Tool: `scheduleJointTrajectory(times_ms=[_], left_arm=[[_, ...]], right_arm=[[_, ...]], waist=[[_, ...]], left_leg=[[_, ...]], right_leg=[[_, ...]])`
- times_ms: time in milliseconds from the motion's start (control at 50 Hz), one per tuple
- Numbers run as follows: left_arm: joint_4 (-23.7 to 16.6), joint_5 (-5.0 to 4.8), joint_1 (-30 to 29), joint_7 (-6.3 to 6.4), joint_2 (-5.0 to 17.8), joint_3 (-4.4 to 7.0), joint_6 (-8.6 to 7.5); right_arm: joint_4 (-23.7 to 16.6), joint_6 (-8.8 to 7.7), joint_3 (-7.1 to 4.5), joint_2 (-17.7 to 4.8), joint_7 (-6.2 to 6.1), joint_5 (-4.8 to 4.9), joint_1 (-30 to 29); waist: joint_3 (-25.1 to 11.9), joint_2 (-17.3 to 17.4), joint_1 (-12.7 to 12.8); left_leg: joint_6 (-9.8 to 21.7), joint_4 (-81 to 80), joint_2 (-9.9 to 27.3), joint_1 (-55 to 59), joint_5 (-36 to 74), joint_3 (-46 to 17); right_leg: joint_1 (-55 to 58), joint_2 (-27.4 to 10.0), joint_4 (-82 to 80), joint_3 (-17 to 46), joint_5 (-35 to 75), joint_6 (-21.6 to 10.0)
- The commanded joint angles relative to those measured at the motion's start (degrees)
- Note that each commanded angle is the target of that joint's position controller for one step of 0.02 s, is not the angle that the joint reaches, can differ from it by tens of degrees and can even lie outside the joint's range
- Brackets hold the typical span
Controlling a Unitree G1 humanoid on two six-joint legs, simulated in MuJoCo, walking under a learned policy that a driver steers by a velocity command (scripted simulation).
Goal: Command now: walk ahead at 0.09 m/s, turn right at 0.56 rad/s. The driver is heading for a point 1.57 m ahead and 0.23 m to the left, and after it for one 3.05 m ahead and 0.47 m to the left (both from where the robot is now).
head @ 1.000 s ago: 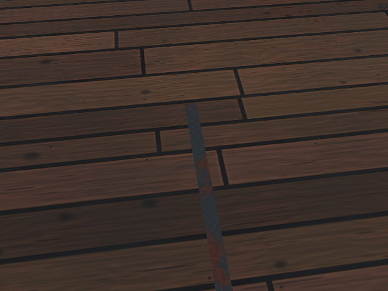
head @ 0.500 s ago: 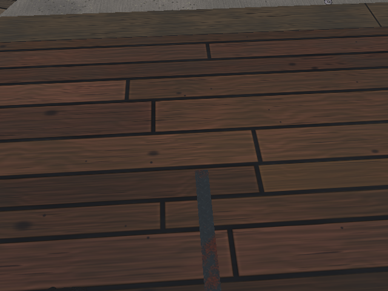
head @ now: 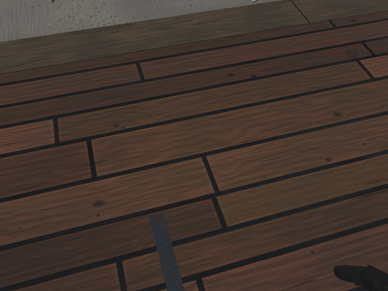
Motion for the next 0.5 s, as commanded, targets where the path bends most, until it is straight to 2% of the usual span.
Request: scheduleJointTrajectory(times_ms=[20,40,60,100,140,180,200,220,240,260,280,300,320,340,360,380,400,440,460,500], left_arm=[[-3.5,-0.24,3.3,0.5,7.9,2.57,1.97],[-3.8,-0.15,3.1,0.45,5.8,1.99,2.25],[-4.0,-0.03,3.3,0.44,3.9,1.5,2.2],[-4.2,0.81,2.8,0.41,1.6,0.5,1.65],[-4.0,1.64,1.7,0.05,0.0,-0.5,1.15],[-3.3,1.69,0.9,-0.38,0.6,-0.52,0.92],[-2.9,1.63,1.4,-0.62,1.1,-0.27,0.86],[-2.4,1.64,2.1,-0.83,1.6,-0.03,0.78],[-3.0,2.0,1.4,-0.76,3.2,0.29,0.69],[-3.9,2.77,2.3,-0.29,6.5,0.84,0.67],[-3.7,3.08,0.2,0.02,11.0,2.04,1.01],[-3.9,3.3,-1.6,-0.11,8.9,1.92,0.84],[-4.7,3.32,-4.4,0.06,7.9,1.73,0.29],[-5.1,3.13,-5.3,0.34,7.1,1.62,-0.3],[-5.0,2.52,-5.4,0.51,6.6,1.52,-1.0],[-4.7,2.01,-5.3,0.68,6.0,1.41,-1.47],[-4.5,1.58,-5.8,0.73,5.6,1.44,-1.54],[-4.4,1.14,-7.1,0.78,5.6,1.78,-1.09],[-4.3,1.09,-7.2,0.8,6.1,2.05,-0.67],[-3.8,0.76,-6.4,0.88,7.1,2.57,0.0]], right_arm=[[-3.2,1.44,-1.81,-6.8,-0.57,0.01,1.9],[-2.8,1.68,-2.02,-7.7,-0.6,-0.47,1.6],[-2.3,1.77,-2.1,-7.7,-0.56,-0.67,1.6],[-1.2,1.76,-1.88,-7.3,-0.34,-0.43,2.0],[-0.3,1.73,-1.63,-6.8,0.19,0.22,1.4],[0.6,1.91,-1.62,-7.3,0.88,0.89,2.5],[0.9,2.11,-1.65,-8.0,1.11,1.27,2.5],[1.1,2.3,-1.65,-8.4,1.19,1.67,2.8],[1.9,2.19,-1.39,-8.0,1.25,1.97,5.1],[1.8,1.81,-0.94,-6.9,1.58,1.4,5.8],[0.7,1.31,-0.68,-4.9,1.77,1.4,7.0],[0.5,1.3,-1.38,-7.3,1.31,1.53,4.7],[0.5,1.66,-2.32,-9.2,1.0,1.77,4.3],[1.1,2.35,-2.74,-9.1,0.61,1.88,5.1],[1.3,3.2,-3.22,-9.4,0.3,1.72,6.3],[1.3,3.86,-3.35,-8.7,0.19,1.78,7.6],[1.3,4.31,-3.06,-7.3,0.19,2.01,8.5],[0.5,4.74,-2.4,-5.3,0.58,2.29,8.0],[-0.2,4.81,-2.15,-4.9,0.96,2.41,7.0],[-1.5,5.01,-2.36,-5.8,1.83,2.71,6.6]], waist=[[-7.9,6.7,-1.6],[-6.2,8.0,-1.4],[-6.1,9.0,-1.2],[-8.0,9.4,-1.3],[-9.7,9.8,-1.6],[-9.4,10.8,-2.4],[-8.5,10.6,-1.6],[-7.3,10.3,-0.7],[-6.4,9.2,-0.8],[-6.7,4.7,-1.0],[-5.5,-7.7,-3.8],[-4.1,-11.7,-2.0],[-1.8,-11.7,-2.0],[-1.3,-11.8,-1.8],[-1.1,-11.5,-1.6],[-1.8,-9.7,-2.1],[-2.2,-7.7,-2.6],[-3.6,-7.0,-2.3],[-4.4,-7.6,-1.7],[-5.8,-8.8,-1.0]], left_leg=[[11.4,-8.3,18.0,16.9,12.9,-16.0],[11.0,-10.1,15.3,12.2,11.9,-12.1],[11.3,-10.9,14.1,10.9,12.1,-9.8],[12.5,-10.7,13.9,10.5,15.8,-8.2],[12.6,-10.3,13.6,10.1,14.3,-7.7],[12.2,-10.0,13.1,9.6,6.2,-9.0],[11.4,-9.5,12.5,8.1,1.2,-9.4],[10.0,-9.0,11.8,5.6,-3.2,-10.0],[7.0,-8.7,10.6,2.3,-8.0,-10.6],[3.1,-4.9,8.5,-2.1,-13.4,-9.6],[-0.3,1.1,1.9,-3.6,-17.1,-1.5],[-2.0,7.6,0.9,-0.3,-17.8,1.6],[-2.3,14.2,1.0,-0.7,-18.0,1.9],[-2.5,20.0,1.1,-2.9,-20.5,1.9],[-3.1,26.0,1.7,-5.6,-23.5,0.8],[-3.5,30.0,2.5,-7.5,-24.8,-0.4],[-3.8,30.2,2.9,-8.3,-24.6,-0.3],[-4.3,25.4,3.7,-6.2,-22.2,1.6],[-4.3,22.2,3.7,-4.2,-20.7,2.8],[-3.8,16.4,3.1,-1.0,-18.5,4.4]], right_leg=[[-12.2,-6.5,10.0,-1.5,3.8,3.5],[-9.1,-6.3,7.7,-3.4,5.7,3.5],[-7.2,-5.9,4.7,-4.6,6.3,3.4],[-2.8,-5.9,-2.8,-5.2,5.7,3.1],[2.7,-7.2,-13.4,-5.5,7.5,2.1],[7.1,-6.8,-22.9,-6.3,12.2,1.3],[10.4,-5.9,-29.1,-7.3,16.7,0.6],[14.3,-5.0,-35.3,-8.3,21.0,-0.6],[18.0,-6.0,-38.4,-6.8,22.4,-2.4],[21.9,-13.2,-39.3,-0.3,24.6,-5.2],[16.2,-20.0,-41.0,4.6,21.1,-9.7],[8.6,-22.3,-45.4,7.4,15.2,-12.7],[7.0,-22.5,-45.9,7.2,15.9,-13.2],[7.9,-23.1,-45.3,6.7,22.7,-13.5],[9.7,-24.4,-44.5,6.3,31.4,-14.3],[12.0,-25.3,-42.9,5.4,39.5,-14.9],[13.7,-24.8,-41.8,3.5,44.0,-14.6],[15.4,-23.3,-40.1,-0.3,46.4,-13.5],[15.7,-23.1,-39.6,-1.5,47.0,-13.3],[16.9,-23.6,-38.3,-2.3,47.1,-13.2]])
